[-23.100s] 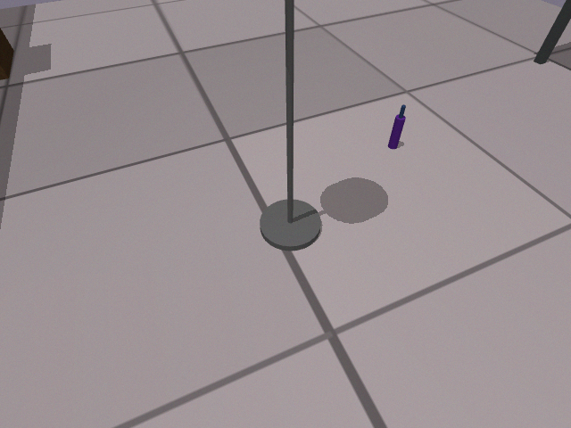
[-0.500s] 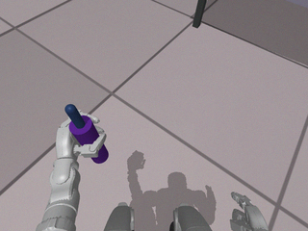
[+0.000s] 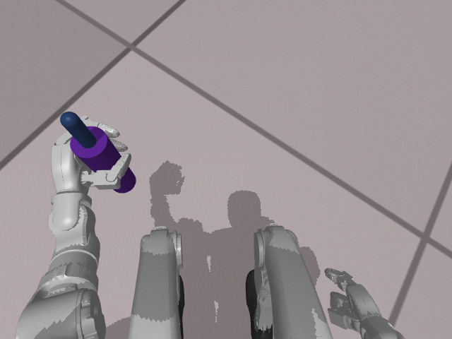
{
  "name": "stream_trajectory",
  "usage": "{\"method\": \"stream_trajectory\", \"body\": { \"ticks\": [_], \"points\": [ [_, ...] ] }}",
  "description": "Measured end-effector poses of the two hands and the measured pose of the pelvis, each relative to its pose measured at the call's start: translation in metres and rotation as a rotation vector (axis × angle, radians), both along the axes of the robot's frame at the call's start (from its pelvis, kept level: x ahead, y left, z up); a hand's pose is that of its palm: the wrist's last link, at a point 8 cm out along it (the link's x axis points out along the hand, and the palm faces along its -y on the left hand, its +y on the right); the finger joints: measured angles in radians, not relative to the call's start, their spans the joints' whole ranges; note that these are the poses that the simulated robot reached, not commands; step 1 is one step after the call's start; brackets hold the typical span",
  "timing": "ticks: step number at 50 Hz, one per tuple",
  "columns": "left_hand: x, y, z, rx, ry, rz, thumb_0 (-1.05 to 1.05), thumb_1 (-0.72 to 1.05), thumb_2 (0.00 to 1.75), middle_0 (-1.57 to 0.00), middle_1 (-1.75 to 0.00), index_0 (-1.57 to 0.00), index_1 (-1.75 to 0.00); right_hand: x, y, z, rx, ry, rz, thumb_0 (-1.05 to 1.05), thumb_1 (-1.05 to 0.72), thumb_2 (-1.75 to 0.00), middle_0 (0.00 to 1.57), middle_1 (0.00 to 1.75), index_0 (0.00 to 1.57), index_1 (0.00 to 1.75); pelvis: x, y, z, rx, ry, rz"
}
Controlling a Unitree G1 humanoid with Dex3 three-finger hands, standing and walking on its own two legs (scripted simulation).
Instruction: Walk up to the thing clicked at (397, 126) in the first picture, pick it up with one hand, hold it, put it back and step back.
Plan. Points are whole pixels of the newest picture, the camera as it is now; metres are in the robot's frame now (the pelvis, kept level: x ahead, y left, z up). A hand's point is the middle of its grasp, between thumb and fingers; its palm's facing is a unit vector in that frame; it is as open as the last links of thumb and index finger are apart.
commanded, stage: crouch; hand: left
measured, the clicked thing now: (102, 157) +0.41 +0.22 -0.03
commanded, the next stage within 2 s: lower in 0.98 s
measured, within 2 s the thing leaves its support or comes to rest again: neither
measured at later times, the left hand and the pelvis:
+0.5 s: hand (125, 174) +0.43 +0.21 -0.17, palm faces +0.13 -0.99 -0.02, open 7.3 cm; pelvis -0.02 +0.00 -0.13, yaw -2 degrees
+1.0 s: hand (129, 179) +0.43 +0.22 -0.23, palm faces +0.11 -0.99 -0.02, open 7.3 cm; pelvis -0.02 +0.00 -0.17, yaw -5 degrees
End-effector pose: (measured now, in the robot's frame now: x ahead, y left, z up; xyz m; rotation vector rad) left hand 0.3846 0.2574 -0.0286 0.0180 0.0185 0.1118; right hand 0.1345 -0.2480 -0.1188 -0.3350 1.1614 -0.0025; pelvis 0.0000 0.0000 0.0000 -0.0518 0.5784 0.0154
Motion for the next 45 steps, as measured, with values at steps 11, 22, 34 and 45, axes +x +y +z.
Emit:
{"method": "stream_trajectory", "body": {
  "ticks": [11, 22, 34, 45],
  "points": [
    [0.002, 0.005, -0.077, 0.003, -0.013, 0.019, 0.0, -0.09, 1.15, -0.88, -1.11, -0.88, -1.11, -0.028, -0.01, -0.069, -0.04, 0.048, 0.006, 0.0, -0.91, -0.91, 0.2, 0.3, 0.2, 0.3, -0.018, -0.002, -0.073, -0.007, -0.012, -0.008],
    [0.012, 0.008, -0.124, 0.0, -0.004, 0.027, 0.0, -0.09, 1.15, -0.88, -1.1, -0.88, -1.11, -0.054, -0.018, -0.113, -0.063, 0.111, -0.002, 0.0, -0.92, -0.91, 0.2, 0.3, 0.2, 0.3, -0.024, -0.002, -0.119, -0.014, -0.041, -0.021],
    [0.015, 0.012, -0.164, -0.005, 0.002, 0.017, 0.0, -0.09, 1.15, -0.88, -1.1, -0.88, -1.11, -0.056, -0.023, -0.135, -0.1, 0.134, 0.024, 0.0, -0.91, -0.91, 0.21, 0.3, 0.2, 0.3, -0.024, -0.001, -0.149, -0.034, -0.072, -0.037],
    [0.019, 0.014, -0.188, 0.002, 0.004, 0.002, 0.0, -0.09, 1.15, -0.88, -1.1, -0.88, -1.1, -0.049, -0.025, -0.143, -0.131, 0.145, 0.061, 0.0, -0.91, -0.91, 0.21, 0.3, 0.2, 0.3, -0.022, 0.002, -0.164, -0.056, -0.092, -0.048]
  ]
}}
